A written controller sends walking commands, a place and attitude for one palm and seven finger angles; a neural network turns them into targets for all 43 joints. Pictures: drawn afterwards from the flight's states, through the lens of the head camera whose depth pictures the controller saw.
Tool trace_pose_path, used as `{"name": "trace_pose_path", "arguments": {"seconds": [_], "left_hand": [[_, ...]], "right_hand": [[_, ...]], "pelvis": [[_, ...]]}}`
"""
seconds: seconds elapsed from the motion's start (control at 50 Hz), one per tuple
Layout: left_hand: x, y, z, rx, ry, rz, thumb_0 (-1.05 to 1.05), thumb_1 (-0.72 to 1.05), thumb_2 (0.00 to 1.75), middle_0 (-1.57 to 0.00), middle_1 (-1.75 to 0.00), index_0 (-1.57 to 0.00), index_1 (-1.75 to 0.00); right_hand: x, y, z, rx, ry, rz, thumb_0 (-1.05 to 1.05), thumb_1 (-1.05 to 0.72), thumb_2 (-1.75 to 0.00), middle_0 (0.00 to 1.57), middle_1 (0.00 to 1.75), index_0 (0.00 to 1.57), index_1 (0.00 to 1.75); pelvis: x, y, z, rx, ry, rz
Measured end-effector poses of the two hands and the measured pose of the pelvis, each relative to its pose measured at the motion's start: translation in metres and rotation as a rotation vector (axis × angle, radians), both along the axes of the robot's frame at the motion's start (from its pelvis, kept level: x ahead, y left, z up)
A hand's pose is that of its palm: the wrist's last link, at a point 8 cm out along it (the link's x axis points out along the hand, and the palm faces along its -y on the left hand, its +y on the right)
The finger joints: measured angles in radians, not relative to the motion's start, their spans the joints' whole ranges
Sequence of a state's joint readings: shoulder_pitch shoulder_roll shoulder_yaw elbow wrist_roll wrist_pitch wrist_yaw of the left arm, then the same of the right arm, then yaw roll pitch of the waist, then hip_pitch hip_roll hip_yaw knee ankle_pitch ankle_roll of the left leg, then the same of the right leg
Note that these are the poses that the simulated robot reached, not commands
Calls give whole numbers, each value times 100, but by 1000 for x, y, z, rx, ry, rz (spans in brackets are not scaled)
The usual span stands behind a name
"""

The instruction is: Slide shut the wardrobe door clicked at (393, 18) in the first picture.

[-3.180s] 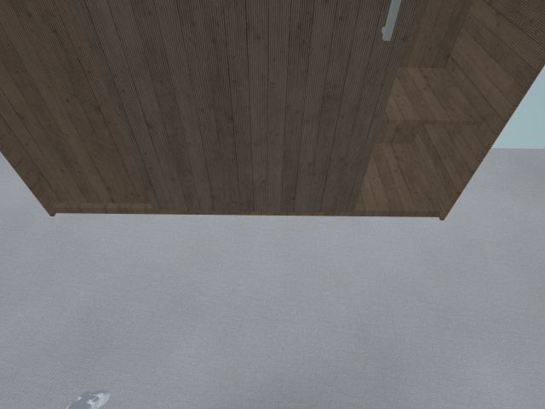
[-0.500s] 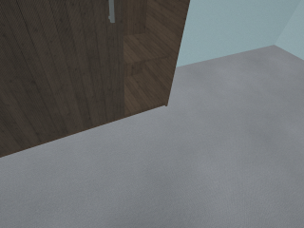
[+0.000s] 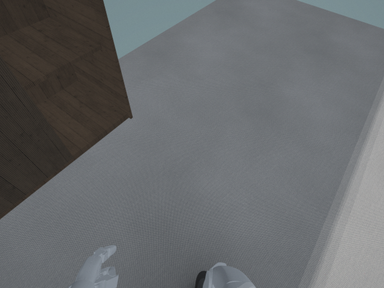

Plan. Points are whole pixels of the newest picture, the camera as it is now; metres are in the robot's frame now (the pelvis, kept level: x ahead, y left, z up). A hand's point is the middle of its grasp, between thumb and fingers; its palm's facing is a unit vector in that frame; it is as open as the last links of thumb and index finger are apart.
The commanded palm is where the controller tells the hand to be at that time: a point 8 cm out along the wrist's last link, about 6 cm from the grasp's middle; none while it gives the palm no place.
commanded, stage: walk to a spot facing it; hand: left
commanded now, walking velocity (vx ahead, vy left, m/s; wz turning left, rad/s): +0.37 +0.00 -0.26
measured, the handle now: out of the picture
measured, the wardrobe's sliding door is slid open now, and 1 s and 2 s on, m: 0.43 0.43 0.43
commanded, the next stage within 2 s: turn to face it in 0.78 s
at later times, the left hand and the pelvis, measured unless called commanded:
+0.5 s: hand (99, 287) +0.14 +0.21 -0.16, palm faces +0.04 -0.99 -0.15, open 7.3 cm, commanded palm none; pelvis +0.21 +0.03 +0.02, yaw -6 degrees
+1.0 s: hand (142, 143) +0.53 +0.15 -0.14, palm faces -0.36 -0.91 -0.21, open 7.4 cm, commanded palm none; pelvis +0.36 +0.01 +0.02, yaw -20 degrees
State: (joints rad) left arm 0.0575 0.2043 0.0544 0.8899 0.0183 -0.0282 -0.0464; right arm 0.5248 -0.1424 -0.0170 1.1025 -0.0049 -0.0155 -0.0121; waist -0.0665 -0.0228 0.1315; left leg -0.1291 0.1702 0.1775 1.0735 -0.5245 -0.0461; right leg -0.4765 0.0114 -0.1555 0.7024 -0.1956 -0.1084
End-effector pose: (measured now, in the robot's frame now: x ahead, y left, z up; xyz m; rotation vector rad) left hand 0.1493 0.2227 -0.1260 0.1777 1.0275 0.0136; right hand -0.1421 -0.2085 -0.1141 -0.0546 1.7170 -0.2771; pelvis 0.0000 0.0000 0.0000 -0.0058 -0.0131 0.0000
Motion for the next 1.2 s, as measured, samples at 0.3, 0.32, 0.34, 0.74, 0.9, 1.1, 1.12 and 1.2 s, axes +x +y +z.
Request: {"name": "trace_pose_path", "arguments": {"seconds": [0.3, 0.32, 0.34, 0.74, 0.9, 1.1, 1.12, 1.2], "left_hand": [[8, 20, 28, 80, 181, 103, -1, 93, 90, -20, -30, -20, -30], [6, 21, 26, 76, 199, 114, -1, 92, 90, -20, -30, -20, -30], [4, 22, 24, 70, 220, 126, -1, 92, 90, -19, -30, -20, -30], [165, 58, 6, 14, 366, 3, 0, 91, 90, -19, -30, -20, -30], [313, 25, 16, 47, 201, -155, 0, 91, 90, -19, -30, -20, -30], [425, -69, 20, 71, 13, -297, 0, 91, 90, -19, -30, -20, -30], [425, -73, 22, 60, 6, -288, 0, 91, 90, -19, -30, -20, -30], [414, -79, 26, 28, 12, -225, 0, 91, 90, -19, -30, -20, -30]], "right_hand": [[323, -29, 21, -39, -596, 139, 1, -91, -90, 20, 29, 20, 30], [338, -27, 22, -37, -607, 151, 1, -91, -90, 20, 29, 20, 30], [353, -24, 24, -36, -616, 163, 1, -91, -90, 20, 29, 20, 30], [417, 17, 32, -174, -499, -37, -2, -95, -90, 21, 30, 21, 30], [368, 30, 19, -127, -290, -206, 0, -92, -90, 20, 29, 20, 30], [366, 39, -19, 39, -124, -325, 1, -91, -90, 20, 29, 20, 30], [374, 36, -19, 45, -131, -314, 1, -91, -90, 20, 29, 20, 30], [418, 16, -15, 36, -210, -246, 1, -91, -90, 20, 29, 20, 30]], "pelvis": [[116, -2, 34, -12, 11, -73], [124, 0, 34, -15, 11, -74], [133, 2, 34, -18, 11, -75], [290, 53, 36, -13, -22, -247], [333, 35, 34, -10, -17, -332], [377, -13, 12, 0, -9, -314], [379, -14, 14, 1, -12, -303], [383, -16, 22, 5, -15, -260]]}}
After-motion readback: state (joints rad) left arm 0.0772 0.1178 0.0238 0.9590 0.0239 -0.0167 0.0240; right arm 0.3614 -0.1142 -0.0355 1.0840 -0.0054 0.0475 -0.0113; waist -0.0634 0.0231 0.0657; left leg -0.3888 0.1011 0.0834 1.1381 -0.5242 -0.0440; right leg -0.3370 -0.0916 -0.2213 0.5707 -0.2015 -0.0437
